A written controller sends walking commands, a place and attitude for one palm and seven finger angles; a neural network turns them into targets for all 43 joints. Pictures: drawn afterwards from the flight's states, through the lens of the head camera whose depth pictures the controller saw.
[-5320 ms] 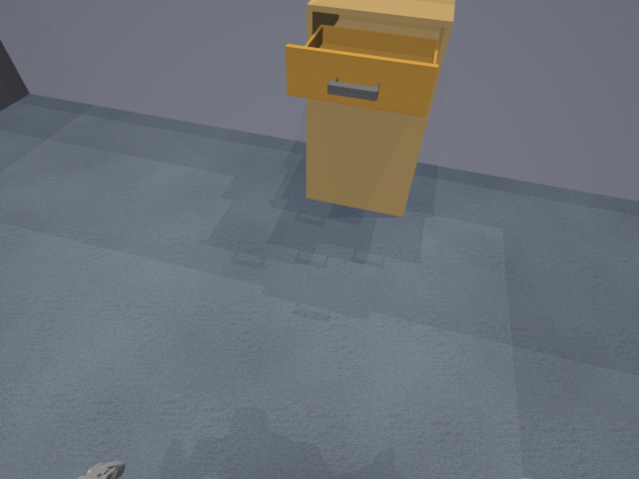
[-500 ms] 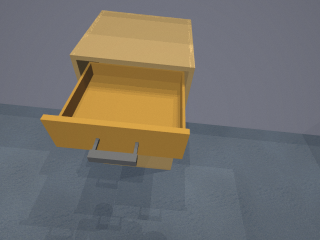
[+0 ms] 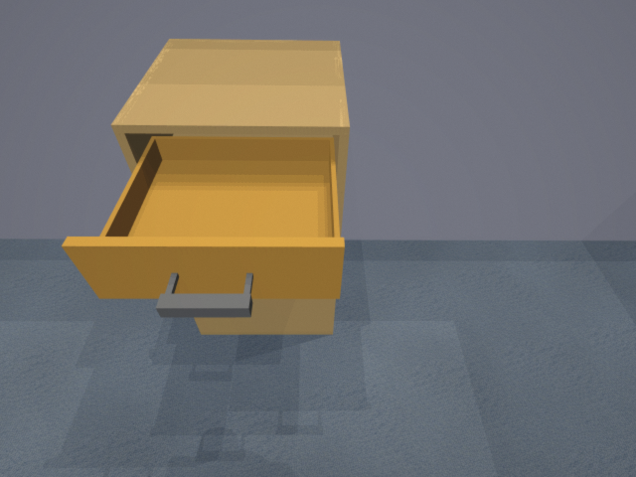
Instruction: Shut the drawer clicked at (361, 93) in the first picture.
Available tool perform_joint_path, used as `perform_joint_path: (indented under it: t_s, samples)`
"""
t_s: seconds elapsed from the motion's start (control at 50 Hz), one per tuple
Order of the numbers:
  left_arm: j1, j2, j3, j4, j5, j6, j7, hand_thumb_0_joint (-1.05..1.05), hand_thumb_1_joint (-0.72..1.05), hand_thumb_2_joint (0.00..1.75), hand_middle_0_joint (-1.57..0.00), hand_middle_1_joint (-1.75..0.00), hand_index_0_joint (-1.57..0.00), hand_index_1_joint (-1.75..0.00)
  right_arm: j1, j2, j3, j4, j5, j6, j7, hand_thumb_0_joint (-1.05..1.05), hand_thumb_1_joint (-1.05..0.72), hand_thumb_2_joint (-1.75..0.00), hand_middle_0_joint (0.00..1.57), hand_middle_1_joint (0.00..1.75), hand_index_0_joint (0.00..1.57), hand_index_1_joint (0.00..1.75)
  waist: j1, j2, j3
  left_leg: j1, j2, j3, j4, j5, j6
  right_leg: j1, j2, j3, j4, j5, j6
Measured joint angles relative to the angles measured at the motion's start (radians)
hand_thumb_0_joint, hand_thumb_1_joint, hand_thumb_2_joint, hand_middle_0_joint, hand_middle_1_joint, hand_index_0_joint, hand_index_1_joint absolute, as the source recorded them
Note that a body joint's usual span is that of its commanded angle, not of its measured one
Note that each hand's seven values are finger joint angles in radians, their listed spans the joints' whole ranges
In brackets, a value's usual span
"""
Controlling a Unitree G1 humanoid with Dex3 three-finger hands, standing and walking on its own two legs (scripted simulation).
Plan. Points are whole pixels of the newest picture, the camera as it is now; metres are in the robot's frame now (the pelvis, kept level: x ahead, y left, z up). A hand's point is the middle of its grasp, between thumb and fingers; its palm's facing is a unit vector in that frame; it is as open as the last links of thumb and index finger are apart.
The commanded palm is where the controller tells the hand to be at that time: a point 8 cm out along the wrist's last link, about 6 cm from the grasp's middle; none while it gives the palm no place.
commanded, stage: come to a stop and stand still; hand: left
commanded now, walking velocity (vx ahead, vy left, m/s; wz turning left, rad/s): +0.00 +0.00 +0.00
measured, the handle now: (208, 292) +0.39 +0.19 -0.03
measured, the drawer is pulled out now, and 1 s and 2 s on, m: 0.30 0.30 0.30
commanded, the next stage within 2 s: look again from close up in 0.10 s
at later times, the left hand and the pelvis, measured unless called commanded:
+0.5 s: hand out of the picture -0.01 +0.18 -0.18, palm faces +0.03 -0.98 -0.20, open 7.4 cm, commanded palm none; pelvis +0.00 +0.02 -0.01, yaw +0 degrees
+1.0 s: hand out of the picture +0.02 +0.19 -0.19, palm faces +0.00 -0.98 -0.18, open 7.4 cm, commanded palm none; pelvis +0.03 +0.02 -0.01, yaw -1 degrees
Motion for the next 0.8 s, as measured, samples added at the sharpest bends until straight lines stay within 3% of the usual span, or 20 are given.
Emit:
perform_joint_path:
  t_s: [0.2,0.28,0.36,0.54,0.8]
  samples:
    - [0.049,-0.027,-0.004,0.021,0.001,-0.004,-0.004,0.0,0.91,0.89,-0.2,-0.29,-0.2,-0.3,0.01,-0.008,-0.003,0.0,0.0,-0.003,-0.002,0.01,-0.91,-0.9,0.2,0.3,0.19,0.3,0.006,-0.003,0.004,-0.011,0.005,-0.003,-0.006,0.013,-0.004,-0.011,0.005,-0.003,-0.006,0.012,-0.005]
    - [0.069,-0.039,-0.02,-0.001,0.011,-0.033,0.007,0.0,0.91,0.89,-0.2,-0.29,-0.2,-0.3,0.001,-0.026,-0.004,-0.051,-0.002,-0.003,0.014,0.01,-0.91,-0.9,0.2,0.3,0.19,0.3,-0.002,0.032,0.012,-0.089,0.026,-0.026,0.114,-0.034,-0.003,-0.045,0.028,-0.018,0.027,0.004,-0.006]
    - [0.076,-0.03,-0.024,-0.015,0.01,-0.028,0.003,0.01,0.9,0.89,-0.2,-0.29,-0.2,-0.3,0.005,-0.031,0.0,-0.087,-0.007,-0.013,0.02,0.01,-0.91,-0.9,0.19,0.3,0.19,0.3,-0.012,0.035,-0.003,-0.104,0.013,-0.025,0.153,-0.063,0.006,-0.067,0.013,-0.017,0.082,-0.03,0.0]
    - [0.038,0.004,-0.019,-0.055,0.007,-0.022,-0.001,0.0,0.91,0.89,-0.2,-0.29,-0.2,-0.3,0.01,-0.035,0.017,-0.085,-0.006,-0.021,0.016,0.02,-0.92,-0.9,0.2,0.3,0.2,0.3,0.001,0.026,-0.019,-0.074,-0.021,-0.002,0.118,-0.062,0.028,-0.067,-0.022,0.005,0.105,-0.054,0.022]
    - [-0.001,0.022,-0.018,-0.054,0.004,-0.014,-0.001,0.01,0.91,0.89,-0.2,-0.29,-0.2,-0.3,-0.024,-0.035,0.026,-0.055,-0.002,-0.03,0.012,0.01,-0.91,-0.9,0.2,0.3,0.2,0.3,0.003,-0.006,0.011,-0.033,-0.029,0.01,0.078,-0.062,0.032,-0.036,-0.029,0.017,0.08,-0.058,0.029]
